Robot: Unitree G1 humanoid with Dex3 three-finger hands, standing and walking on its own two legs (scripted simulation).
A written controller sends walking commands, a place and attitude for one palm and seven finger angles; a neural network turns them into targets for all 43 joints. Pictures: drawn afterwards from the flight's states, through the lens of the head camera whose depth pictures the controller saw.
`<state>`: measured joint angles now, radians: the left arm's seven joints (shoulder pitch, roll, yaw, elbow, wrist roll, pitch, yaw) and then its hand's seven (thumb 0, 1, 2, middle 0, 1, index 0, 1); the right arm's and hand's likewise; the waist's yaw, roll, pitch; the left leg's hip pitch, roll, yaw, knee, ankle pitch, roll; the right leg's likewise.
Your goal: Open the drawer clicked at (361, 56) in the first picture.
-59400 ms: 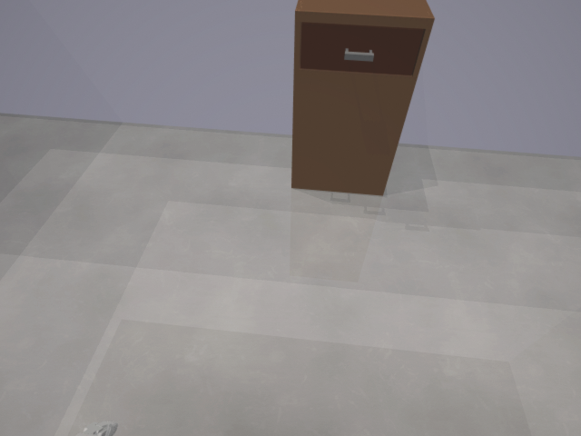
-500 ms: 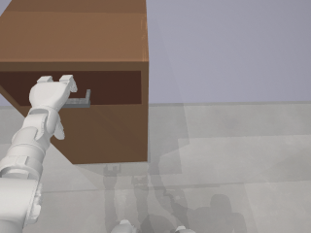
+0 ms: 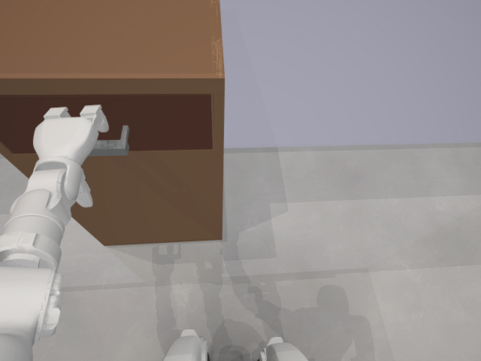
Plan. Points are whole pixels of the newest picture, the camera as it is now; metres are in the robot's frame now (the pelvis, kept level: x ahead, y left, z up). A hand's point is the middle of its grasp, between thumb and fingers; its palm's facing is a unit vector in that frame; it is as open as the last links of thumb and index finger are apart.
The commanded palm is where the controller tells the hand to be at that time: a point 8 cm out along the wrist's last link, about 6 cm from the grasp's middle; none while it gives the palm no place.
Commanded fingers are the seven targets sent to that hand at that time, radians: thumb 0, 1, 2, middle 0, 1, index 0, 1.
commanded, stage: lower the fingers behind the handle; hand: left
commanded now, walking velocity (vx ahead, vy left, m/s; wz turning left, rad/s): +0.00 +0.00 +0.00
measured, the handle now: (100, 139) +0.51 +0.26 +0.00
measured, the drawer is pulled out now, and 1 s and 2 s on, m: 0.00 0.00 0.01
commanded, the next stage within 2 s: close the thumb around the handle in 0.82 s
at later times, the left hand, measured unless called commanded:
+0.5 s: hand (81, 162) +0.46 +0.28 +0.00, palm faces -0.07 +0.01 -1.00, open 13.7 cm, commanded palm +0.46 +0.26 +0.03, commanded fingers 0.00 -0.50 0.30 -0.30 -1.20 -0.30 -1.20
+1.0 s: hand (87, 168) +0.46 +0.28 -0.02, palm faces -0.11 -0.03 -0.99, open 13.7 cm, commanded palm +0.45 +0.26 +0.03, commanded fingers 0.00 -0.22 0.42 -0.32 -1.23 -0.32 -1.23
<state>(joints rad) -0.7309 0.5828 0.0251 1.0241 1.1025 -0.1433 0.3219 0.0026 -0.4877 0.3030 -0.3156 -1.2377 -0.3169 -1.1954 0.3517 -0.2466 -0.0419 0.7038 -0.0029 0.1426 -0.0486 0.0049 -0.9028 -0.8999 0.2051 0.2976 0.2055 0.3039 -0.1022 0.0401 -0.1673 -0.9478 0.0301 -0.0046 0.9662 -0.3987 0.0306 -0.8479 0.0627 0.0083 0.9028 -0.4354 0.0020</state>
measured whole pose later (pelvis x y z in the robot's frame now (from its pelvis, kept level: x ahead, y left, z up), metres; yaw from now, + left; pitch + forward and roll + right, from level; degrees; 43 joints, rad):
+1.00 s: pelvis -0.02 +0.01 -0.02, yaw +0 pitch +24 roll -5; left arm -0.80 0.58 0.00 1.07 1.10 -0.07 0.31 0.00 -0.47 0.31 -0.31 -1.20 -0.32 -1.22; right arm 0.35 -0.22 -0.02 0.71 -0.02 0.11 -0.06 0.00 -0.90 -0.90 0.21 0.30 0.21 0.30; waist -0.13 0.04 -0.17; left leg -1.07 0.03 -0.02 1.06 -0.41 0.04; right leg -0.96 0.06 -0.01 0.98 -0.45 0.01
